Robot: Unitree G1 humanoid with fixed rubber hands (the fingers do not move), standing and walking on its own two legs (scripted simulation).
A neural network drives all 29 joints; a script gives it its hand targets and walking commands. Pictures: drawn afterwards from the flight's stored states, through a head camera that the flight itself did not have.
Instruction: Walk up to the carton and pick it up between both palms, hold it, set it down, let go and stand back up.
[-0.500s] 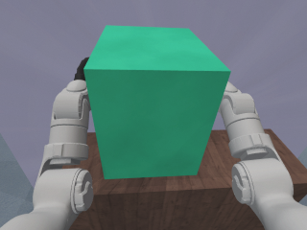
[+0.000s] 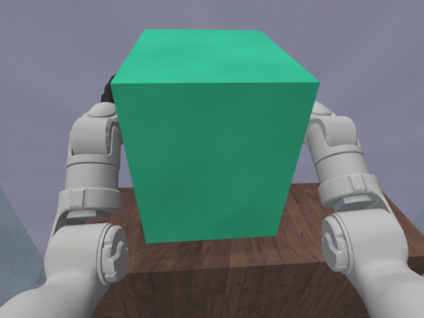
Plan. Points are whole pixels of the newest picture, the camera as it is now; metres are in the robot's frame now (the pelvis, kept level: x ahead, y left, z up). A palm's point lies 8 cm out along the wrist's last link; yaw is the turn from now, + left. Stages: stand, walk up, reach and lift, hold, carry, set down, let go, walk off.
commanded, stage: hold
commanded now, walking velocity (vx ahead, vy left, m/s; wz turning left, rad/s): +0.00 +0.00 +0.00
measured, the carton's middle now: (207, 128) +0.41 +0.01 +0.24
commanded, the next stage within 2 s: set down in 0.42 s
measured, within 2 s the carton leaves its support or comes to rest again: neither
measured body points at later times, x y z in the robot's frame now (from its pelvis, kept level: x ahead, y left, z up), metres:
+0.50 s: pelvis +0.01 +0.00 +0.00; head -0.07 +0.01 +0.44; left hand +0.39 +0.18 +0.26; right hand +0.41 -0.15 +0.28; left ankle +0.04 +0.11 -0.75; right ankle +0.04 -0.12 -0.75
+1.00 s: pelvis +0.01 +0.00 +0.00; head -0.03 +0.00 +0.45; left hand +0.42 +0.19 +0.24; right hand +0.44 -0.15 +0.25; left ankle +0.04 +0.11 -0.75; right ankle +0.04 -0.12 -0.75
